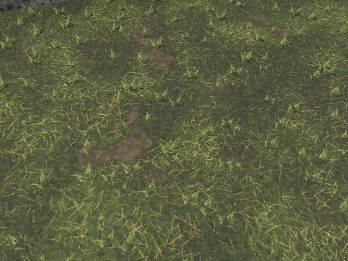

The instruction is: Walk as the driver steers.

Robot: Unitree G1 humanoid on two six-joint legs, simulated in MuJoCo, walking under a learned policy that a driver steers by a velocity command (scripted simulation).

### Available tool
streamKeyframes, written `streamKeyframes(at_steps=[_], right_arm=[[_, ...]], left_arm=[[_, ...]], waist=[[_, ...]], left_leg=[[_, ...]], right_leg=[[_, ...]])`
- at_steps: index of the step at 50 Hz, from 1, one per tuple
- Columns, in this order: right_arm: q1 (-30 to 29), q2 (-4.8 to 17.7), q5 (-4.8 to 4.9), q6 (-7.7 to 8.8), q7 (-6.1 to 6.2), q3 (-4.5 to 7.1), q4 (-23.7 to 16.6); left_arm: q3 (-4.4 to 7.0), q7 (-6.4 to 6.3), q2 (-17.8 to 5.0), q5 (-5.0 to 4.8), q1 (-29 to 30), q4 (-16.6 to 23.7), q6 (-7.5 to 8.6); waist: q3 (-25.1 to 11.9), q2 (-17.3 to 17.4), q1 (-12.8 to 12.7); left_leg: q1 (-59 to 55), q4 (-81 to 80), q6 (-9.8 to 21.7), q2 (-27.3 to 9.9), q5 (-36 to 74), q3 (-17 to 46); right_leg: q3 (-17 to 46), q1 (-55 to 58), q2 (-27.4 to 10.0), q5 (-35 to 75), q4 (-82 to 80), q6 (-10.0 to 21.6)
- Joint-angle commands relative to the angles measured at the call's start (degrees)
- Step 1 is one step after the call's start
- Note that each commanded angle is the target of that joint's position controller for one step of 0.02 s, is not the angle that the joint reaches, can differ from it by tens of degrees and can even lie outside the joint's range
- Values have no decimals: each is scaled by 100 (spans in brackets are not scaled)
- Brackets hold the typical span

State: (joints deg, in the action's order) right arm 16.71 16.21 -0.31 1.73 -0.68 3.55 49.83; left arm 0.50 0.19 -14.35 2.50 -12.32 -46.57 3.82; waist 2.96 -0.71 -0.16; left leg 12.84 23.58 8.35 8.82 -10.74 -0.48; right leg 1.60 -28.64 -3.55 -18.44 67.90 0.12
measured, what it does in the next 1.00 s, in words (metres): walks ahead: right foot, then left foot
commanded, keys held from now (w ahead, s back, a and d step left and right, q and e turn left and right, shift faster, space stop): w+q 0.38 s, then w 0.28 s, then w+e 0.34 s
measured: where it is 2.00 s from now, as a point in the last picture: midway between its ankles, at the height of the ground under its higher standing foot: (173, 153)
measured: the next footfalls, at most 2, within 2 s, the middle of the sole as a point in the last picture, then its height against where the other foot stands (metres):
right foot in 0.32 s outside the picture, level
left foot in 0.82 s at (139, 245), level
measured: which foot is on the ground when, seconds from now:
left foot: down 0.00-0.32, up 0.34-0.80, down 0.82-1.00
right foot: up 0.00-0.30, down 0.32-0.82, up 0.84-1.00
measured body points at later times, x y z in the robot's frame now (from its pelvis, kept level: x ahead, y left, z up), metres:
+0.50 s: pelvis +0.28 -0.04 +0.00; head +0.31 -0.05 +0.45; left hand +0.32 +0.25 -0.10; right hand +0.43 -0.30 -0.13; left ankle +0.19 +0.06 -0.65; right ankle +0.33 -0.13 -0.74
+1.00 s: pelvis +0.51 +0.07 +0.01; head +0.52 +0.09 +0.46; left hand +0.48 +0.33 -0.14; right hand +0.66 -0.16 -0.11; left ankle +0.49 +0.15 -0.74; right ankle +0.51 -0.07 -0.65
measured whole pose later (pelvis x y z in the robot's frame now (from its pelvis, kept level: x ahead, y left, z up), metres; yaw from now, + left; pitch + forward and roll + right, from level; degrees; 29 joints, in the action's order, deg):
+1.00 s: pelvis +0.51 +0.07 +0.01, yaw +12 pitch +1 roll +0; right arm 14.1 13.0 -1.6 4.6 0.1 1.4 47.1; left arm 3.3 1.5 -15.1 1.2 -19.4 -50.9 1.2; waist 1.3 -2.1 -0.9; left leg 11.1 21.6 3.3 0.4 -11.4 -7.5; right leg 0.1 -27.5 -2.5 -17.6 62.4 3.4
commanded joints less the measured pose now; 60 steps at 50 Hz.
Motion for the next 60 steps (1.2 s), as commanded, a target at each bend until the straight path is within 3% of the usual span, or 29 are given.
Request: streamKeyframes(at_steps=[1, 6, 11, 13, 15, 16, 17, 18, 19, 20, 21, 22, 24, 27, 30, 33, 36, 38, 39, 40, 41, 42, 43, 44, 45, 47, 51, 56, 60], right_arm=[[185, 769, 31, 182, 20, 176, -257], [722, 830, 44, 142, 36, 219, -177], [1054, 919, -51, 100, 100, 255, -185], [812, 1010, -77, 110, 148, 281, -290], [446, 1113, -79, 154, 116, 298, -402], [394, 995, -17, 203, 54, 262, -424], [612, 465, 120, 251, 32, 121, -631], [1173, 365, 111, 211, 31, 79, -768], [996, 746, -78, 100, 81, 124, -541], [613, 738, -129, 82, 19, 123, -540], [454, 598, -134, 71, -29, 99, -565], [389, 525, -189, 31, -80, 86, -581], [434, 404, -211, -50, -146, 46, -572], [40, 330, -216, -69, -187, 0, -702], [-664, 240, -217, -36, -235, -86, -924], [-1314, 70, -194, 14, -285, -220, -1096], [-1687, 129, -173, 64, -236, -245, -1218], [-1543, 215, -172, 119, -171, -222, -1193], [-1165, 271, -193, 163, -126, -187, -1071], [-426, 424, -260, 236, -60, -109, -801], [526, 812, -381, 293, 30, 14, -605], [898, 1419, -433, 262, 102, 162, -599], [849, 1212, -215, 190, 104, 156, -589], [359, 793, -169, 185, 96, 39, -616], [24, 472, -140, 226, 73, -37, -628], [-208, 194, -115, 305, 97, -105, -578], [8, 288, -59, 476, 118, -37, -381], [267, 258, -86, 469, 130, -20, -152], [544, 481, -91, 435, 167, 49, 15]], left_arm=[[106, 39, -497, 57, -264, 343, -156], [66, 75, -459, 0, 922, 789, -162], [25, 96, -542, -72, 1641, 1100, -69], [62, 82, -691, -90, 1366, 1080, -17], [178, -2, -954, -104, 282, 756, 54], [260, -76, -1166, -41, -502, 593, 133], [377, -181, -1622, 108, -1278, 619, 144], [460, -161, -1895, 86, -962, 637, 35], [382, -138, -1301, -2, -585, 695, -24], [278, -107, -842, -56, -307, 720, -22], [229, -80, -665, -38, -164, 680, -5], [210, -81, -618, -46, -233, 589, 37], [217, -29, -623, -92, -431, 405, 159], [255, 38, -684, -147, -634, 211, 277], [262, 54, -669, -158, -764, 53, 254], [280, 68, -731, -187, -977, -120, 219], [311, 69, -865, -190, -1365, -339, 161], [348, 46, -990, -166, -1386, -415, 104], [356, 34, -1027, -174, -1351, -445, 78], [330, 35, -944, -208, -1365, -477, 64], [259, 45, -727, -250, -1270, -316, 92], [97, 51, -3, -373, -1687, -67, 91], [289, -31, -686, -233, -1545, -198, -5], [339, -13, -702, -221, -1257, -171, -35], [313, 23, -538, -230, -1106, -181, -46], [347, 89, -453, -116, -1108, -256, -178], [361, 219, -235, -76, -688, -88, -337], [293, 330, -108, -67, 305, 285, -347], [234, 411, -131, -38, 1020, 590, -340]], waist=[[-139, 109, -172], [-74, 401, 288], [-113, 499, 571], [-153, 556, 345], [-568, 477, -181], [-1053, 121, -584], [-1954, -702, -742], [-2176, -1783, -244], [-1353, -727, -129], [-688, -167, -144], [-406, -138, -58], [-270, -384, -19], [-288, -577, 59], [-220, -507, 77], [-40, -447, -11], [-2, -472, -157], [34, -472, -270], [-6, -465, -154], [-146, -408, 53], [-549, -141, 374], [-1254, 313, 775], [-1934, 1587, 654], [-1787, 968, 707], [-987, 671, 460], [-532, 621, 317], [-200, 759, 58], [-100, 529, -82], [163, 506, 38], [297, 481, 208]], left_leg=[[-100, -1156, 882, -1487, 2103, 1578], [-469, -1033, 494, -1232, 2170, 1577], [-1174, -597, 409, -1430, 2558, 1992], [-1122, -361, 245, -1538, 2637, 2195], [-761, 580, 5, -1330, 3335, 2155], [-299, 1745, -138, -946, 2915, 1847], [702, 3452, -304, -484, 846, 1248], [2031, 4408, -369, 42, -2296, 786], [2412, 4867, -330, -538, -1763, 807], [2313, 4706, -363, -699, -1217, 732], [2171, 4456, -402, -847, -952, 678], [2064, 4292, -447, -936, -875, 644], [1867, 4157, -505, -912, -766, 612], [2230, 3776, -583, -926, -391, 650], [2414, 2849, -697, -1035, 189, 429], [1908, 1748, -719, -1112, 630, -67], [1550, 1182, -644, -1056, 436, -276], [1215, 880, -542, -942, 100, -282], [678, 559, -478, -820, 58, -298], [-383, 192, -356, -778, 223, -249], [-1773, 54, -112, -1696, -266, 689], [-3212, -386, 417, -3422, -610, 3008], [-2644, -661, 540, -3466, -815, 3475], [-2008, -780, 412, -3155, -807, 2639], [-1402, -1025, 278, -2873, -409, 1969], [-755, -1305, 18, -2481, 227, 1104], [-706, -1555, 75, -2438, 1118, 302], [-790, -1589, 36, -2264, 1471, -563], [-1095, -1483, -47, -2406, 1847, -954]], right_leg=[[-104, -454, -156, 323, -572, -248], [-215, -808, -63, 1473, -2116, -380], [-139, -757, 210, 1605, -3103, -233], [-5, -110, 290, 1362, -3562, -94], [-76, 1460, 534, 996, -3949, 113], [226, 2663, 149, 951, -4223, 300], [1938, 4084, -1413, -383, -4475, 639], [4304, 4453, -2298, -565, -5185, 1178], [3946, 3715, -2096, -1282, -5162, 1172], [3023, 2935, -1756, -998, -5293, 1076], [2289, 2480, -1445, -318, -5441, 957], [1786, 2217, -1234, 297, -5525, 905], [1216, 2015, -1038, 1324, -5612, 921], [764, 2127, -1034, 1847, -5833, 1054], [280, 2153, -872, 1978, -6006, 1032], [-98, 2054, -729, 2303, -5979, 950], [156, 2301, -881, 2745, -5716, 956], [325, 2509, -988, 3183, -5344, 929], [308, 2515, -926, 3622, -4889, 864], [92, 2291, -647, 3836, -3939, 752], [-116, 1428, -332, 2675, -2559, 615], [-588, -448, 517, -768, -709, 367], [13, -805, 453, -1150, -19, 458], [195, -941, 186, -705, 52, 510], [155, -844, 8, -333, -157, 484], [96, -512, -133, -13, -386, 377], [21, -826, -180, 623, -426, 243], [-204, -1093, -194, 1606, -1641, 164], [-632, -708, -84, 1681, -2716, 373]])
